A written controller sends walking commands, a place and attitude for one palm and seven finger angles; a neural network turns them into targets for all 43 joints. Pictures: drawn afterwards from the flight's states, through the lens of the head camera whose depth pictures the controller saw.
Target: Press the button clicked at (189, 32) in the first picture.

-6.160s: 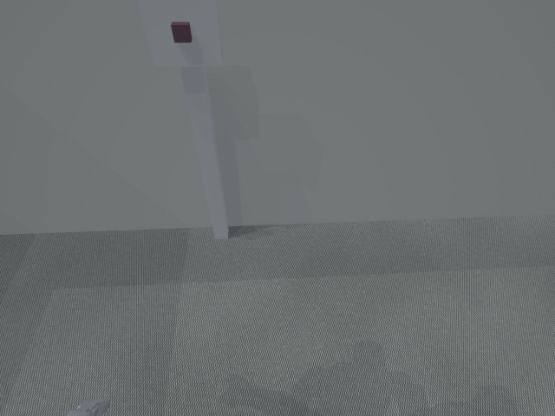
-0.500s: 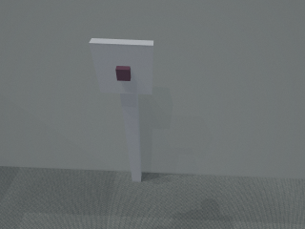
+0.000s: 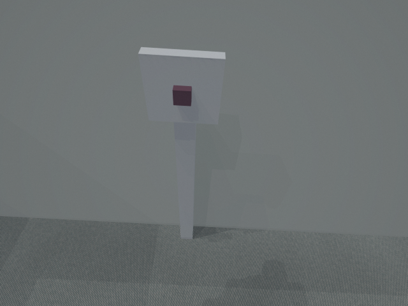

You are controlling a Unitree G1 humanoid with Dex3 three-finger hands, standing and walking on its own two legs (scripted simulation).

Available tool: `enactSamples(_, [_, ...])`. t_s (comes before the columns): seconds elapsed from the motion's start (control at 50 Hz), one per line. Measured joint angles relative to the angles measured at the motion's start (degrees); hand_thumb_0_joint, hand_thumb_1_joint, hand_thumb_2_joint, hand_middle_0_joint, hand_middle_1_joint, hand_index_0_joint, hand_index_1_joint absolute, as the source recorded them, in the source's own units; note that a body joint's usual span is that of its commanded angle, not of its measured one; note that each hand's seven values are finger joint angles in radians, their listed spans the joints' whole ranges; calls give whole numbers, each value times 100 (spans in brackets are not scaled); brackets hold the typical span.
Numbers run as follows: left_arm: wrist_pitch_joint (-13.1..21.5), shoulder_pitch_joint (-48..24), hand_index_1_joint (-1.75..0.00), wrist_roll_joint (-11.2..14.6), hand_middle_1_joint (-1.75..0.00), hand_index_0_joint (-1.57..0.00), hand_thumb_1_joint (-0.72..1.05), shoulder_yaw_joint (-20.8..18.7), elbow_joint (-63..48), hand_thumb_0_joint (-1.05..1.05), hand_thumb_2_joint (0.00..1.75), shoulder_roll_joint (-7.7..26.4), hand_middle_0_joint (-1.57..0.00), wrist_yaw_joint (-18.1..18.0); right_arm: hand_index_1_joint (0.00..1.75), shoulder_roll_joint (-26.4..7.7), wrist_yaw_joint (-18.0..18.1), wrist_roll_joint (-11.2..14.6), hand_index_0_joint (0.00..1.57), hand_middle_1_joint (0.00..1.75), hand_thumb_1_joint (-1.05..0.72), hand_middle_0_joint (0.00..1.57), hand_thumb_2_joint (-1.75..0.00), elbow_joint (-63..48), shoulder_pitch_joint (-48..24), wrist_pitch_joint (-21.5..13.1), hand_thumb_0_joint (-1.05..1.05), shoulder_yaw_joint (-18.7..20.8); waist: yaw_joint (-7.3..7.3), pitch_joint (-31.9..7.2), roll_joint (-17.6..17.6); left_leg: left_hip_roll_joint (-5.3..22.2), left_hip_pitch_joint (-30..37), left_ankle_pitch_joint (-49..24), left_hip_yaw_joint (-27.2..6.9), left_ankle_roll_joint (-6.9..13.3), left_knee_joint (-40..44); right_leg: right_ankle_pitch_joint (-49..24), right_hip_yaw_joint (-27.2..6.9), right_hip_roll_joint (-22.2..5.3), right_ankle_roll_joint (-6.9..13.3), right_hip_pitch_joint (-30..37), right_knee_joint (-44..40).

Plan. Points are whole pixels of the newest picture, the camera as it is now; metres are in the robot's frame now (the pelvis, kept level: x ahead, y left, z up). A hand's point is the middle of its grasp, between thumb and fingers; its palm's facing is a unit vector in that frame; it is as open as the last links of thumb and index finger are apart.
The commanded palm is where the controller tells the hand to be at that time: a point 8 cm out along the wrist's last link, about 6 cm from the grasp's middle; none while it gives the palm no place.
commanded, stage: come to a stop and stand still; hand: left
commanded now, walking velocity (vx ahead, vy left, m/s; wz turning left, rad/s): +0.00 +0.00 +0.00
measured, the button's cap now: (182, 94) +0.53 +0.09 +0.14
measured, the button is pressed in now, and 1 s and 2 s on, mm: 0 0 0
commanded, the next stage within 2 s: look again from close up in 0.60 s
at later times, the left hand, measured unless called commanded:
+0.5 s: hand out of the picture +0.02 +0.14 -0.18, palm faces +0.00 -0.98 -0.18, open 7.3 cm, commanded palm none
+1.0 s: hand out of the picture +0.01 +0.11 -0.18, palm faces +0.01 -0.99 -0.17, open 7.3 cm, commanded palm none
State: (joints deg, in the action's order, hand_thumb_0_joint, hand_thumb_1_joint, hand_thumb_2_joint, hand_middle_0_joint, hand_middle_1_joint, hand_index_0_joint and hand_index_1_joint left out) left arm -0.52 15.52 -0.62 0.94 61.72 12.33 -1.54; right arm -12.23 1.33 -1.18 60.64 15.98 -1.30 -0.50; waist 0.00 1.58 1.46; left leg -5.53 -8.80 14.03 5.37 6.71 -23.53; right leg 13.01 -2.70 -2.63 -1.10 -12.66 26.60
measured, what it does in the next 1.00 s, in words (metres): shifts its weight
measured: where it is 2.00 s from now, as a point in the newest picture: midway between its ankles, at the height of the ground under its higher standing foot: outside the picture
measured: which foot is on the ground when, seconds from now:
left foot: down 0.00-1.00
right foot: down 0.00-1.00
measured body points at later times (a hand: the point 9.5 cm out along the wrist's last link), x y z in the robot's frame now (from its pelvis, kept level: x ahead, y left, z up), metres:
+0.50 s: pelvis +0.01 -0.03 +0.00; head +0.02 -0.02 +0.45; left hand +0.02 +0.19 -0.16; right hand +0.03 -0.25 -0.15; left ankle -0.01 +0.04 -0.74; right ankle +0.02 -0.16 -0.74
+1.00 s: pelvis +0.02 -0.05 +0.00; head +0.03 -0.04 +0.45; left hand +0.01 +0.17 -0.16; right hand +0.01 -0.26 -0.16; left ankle -0.01 +0.04 -0.74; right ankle +0.02 -0.16 -0.74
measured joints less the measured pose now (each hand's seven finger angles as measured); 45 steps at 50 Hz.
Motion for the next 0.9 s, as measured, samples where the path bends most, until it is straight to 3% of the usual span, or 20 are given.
enactSamples(0.2, [43, -64, -30, 7, -30, -20, 91, 43, 105, 0, 90, -162, -20, -17, 29, 151, 6, 16, 20, 30, -91, 20, -90, 178, -119, -29, 0, -44, -4, 12, 19, 75, 93, 62, -34, -82, 3, 16, 34, 62, -138, 119, -66])
enactSamples(0.9, [136, 188, -30, 22, -30, -20, 92, 35, 176, 0, 90, -404, -20, -63, 29, 427, 31, 36, 20, 30, -91, 20, -90, 503, -3, -30, 0, -46, -12, 4, -41, 378, 142, 160, -91, -389, -18, 69, 106, 359, 154, 182, -115])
